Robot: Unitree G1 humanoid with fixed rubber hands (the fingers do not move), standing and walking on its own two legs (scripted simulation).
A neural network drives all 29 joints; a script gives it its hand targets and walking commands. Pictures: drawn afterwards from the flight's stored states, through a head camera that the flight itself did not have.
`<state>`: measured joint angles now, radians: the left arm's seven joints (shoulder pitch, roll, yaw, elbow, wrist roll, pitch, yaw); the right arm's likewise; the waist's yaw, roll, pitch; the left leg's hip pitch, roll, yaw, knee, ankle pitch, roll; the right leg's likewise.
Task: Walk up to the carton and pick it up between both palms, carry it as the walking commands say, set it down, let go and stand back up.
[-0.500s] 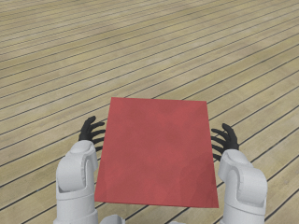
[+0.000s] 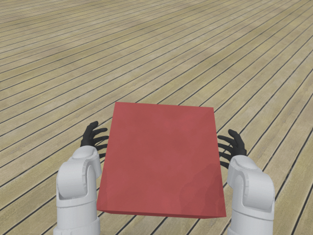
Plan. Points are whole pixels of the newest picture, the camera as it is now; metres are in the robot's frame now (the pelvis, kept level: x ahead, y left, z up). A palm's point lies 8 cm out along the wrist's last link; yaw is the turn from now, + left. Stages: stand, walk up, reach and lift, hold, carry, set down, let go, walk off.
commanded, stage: carry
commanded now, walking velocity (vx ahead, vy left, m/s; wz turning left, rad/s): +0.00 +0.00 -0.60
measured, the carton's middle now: (160, 161) +0.31 +0.01 +0.00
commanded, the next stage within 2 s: none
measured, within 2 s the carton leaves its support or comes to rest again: neither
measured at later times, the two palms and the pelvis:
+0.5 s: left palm (130, 170) +0.25 +0.08 +0.08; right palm (296, 220) +0.16 -0.25 +0.09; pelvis -0.06 -0.02 +0.01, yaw -16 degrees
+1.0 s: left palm (212, 201) +0.19 -0.10 +0.07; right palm out of the picture -0.01 -0.37 +0.08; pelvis -0.13 -0.07 +0.00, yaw -34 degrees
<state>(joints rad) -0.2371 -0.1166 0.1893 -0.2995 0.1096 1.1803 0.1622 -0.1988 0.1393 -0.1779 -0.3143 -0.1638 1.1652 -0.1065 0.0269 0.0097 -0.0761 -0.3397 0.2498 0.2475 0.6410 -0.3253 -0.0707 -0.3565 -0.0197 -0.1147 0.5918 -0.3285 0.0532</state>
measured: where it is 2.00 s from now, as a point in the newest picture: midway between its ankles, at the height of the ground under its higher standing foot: outside the picture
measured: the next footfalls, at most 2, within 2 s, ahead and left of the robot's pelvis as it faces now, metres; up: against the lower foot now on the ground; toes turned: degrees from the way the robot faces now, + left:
right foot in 0.02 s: +0.04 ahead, -0.13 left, +0.00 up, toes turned -7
left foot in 0.38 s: +0.01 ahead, +0.08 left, +0.00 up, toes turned -6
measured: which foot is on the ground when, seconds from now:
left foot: down 0.00-0.02, up 0.04-0.36, down 0.38-0.72, up 0.74-1.00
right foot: up 0.00-0.00, down 0.02-0.38, up 0.40-0.70, down 0.72-1.00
